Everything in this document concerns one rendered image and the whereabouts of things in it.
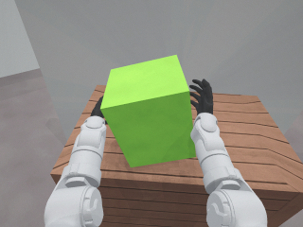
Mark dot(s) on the left robot hand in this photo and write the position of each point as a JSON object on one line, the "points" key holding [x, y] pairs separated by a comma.
{"points": [[97, 111]]}

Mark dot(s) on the right robot forearm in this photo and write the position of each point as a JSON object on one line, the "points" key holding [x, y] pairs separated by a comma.
{"points": [[214, 160]]}

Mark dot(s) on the pedestal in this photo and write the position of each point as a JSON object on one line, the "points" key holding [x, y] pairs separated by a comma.
{"points": [[172, 194]]}

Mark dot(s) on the right robot hand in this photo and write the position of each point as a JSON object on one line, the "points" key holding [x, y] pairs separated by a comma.
{"points": [[205, 99]]}

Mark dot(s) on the carton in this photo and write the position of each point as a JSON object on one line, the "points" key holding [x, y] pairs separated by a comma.
{"points": [[148, 109]]}

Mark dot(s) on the robot right upper arm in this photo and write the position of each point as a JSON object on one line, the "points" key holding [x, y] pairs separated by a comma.
{"points": [[235, 208]]}

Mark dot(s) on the robot left upper arm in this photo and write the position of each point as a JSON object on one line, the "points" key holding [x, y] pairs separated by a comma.
{"points": [[79, 206]]}

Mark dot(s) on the left robot forearm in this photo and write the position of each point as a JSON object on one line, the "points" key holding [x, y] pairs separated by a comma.
{"points": [[85, 160]]}

